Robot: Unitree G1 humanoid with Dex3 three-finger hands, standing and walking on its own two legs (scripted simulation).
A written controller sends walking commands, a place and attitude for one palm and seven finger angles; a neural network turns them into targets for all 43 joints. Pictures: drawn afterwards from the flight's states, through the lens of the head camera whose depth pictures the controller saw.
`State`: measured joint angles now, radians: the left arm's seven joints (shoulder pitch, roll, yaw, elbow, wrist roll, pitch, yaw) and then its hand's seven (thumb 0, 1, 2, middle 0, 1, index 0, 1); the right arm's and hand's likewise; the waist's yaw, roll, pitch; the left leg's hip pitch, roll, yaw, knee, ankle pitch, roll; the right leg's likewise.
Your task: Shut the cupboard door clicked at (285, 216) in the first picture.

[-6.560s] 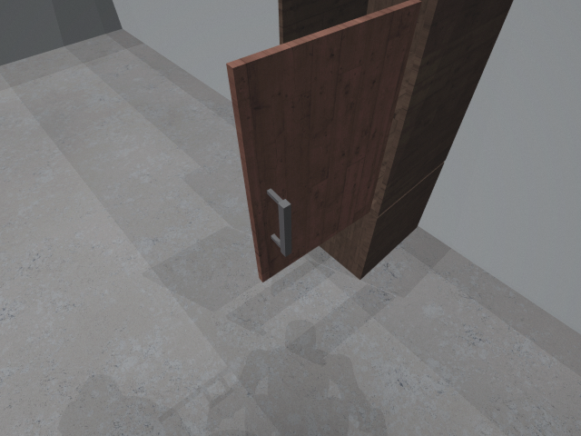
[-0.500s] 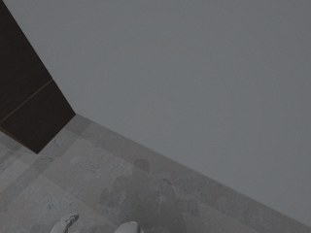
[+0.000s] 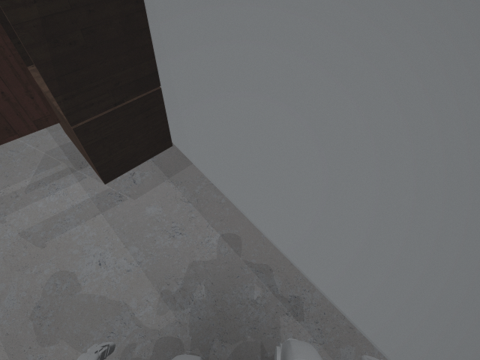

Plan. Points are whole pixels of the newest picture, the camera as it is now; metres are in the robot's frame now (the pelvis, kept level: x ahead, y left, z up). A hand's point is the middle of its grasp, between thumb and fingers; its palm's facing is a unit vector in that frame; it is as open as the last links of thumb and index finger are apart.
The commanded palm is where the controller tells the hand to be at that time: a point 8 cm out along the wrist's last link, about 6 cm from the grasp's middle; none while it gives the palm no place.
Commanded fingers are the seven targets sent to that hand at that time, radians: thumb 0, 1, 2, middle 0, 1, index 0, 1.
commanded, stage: turn to face it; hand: left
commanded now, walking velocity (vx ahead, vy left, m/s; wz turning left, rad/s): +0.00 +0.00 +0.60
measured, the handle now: out of the picture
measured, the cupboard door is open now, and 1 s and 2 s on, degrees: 85 85 85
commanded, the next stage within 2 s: take the last steps up to it in 1.04 s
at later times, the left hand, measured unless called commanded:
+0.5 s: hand out of the picture +0.02 +0.16 -0.18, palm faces +0.32 -0.92 -0.22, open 7.4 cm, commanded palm none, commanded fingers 0.00 0.90 0.90 -0.20 -0.30 -0.20 -0.30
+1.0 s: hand out of the picture +0.02 +0.13 -0.15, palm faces +0.54 -0.79 -0.28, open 7.4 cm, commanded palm none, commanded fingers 0.00 0.90 0.90 -0.20 -0.30 -0.20 -0.30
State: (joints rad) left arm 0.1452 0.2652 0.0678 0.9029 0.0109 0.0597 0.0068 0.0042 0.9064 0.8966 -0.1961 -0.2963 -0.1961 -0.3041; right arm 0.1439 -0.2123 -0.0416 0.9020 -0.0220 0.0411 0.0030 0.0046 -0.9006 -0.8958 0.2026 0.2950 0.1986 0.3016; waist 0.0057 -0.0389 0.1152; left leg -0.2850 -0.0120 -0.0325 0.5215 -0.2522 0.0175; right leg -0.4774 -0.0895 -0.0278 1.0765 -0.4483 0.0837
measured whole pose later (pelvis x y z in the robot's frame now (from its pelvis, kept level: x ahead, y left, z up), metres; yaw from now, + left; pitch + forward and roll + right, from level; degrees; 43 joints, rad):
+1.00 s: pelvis +0.06 -0.08 +0.00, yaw +34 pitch +0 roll +2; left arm 0.20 0.20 0.03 0.89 0.02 0.01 0.02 0.00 0.91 0.90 -0.20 -0.30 -0.20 -0.30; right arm 0.14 -0.25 -0.07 0.95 -0.02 0.09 0.02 0.01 -0.90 -0.90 0.20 0.29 0.20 0.30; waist -0.01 0.02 0.10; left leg -0.47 -0.02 -0.03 1.09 -0.48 -0.04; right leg -0.24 -0.08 -0.10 0.58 -0.33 -0.01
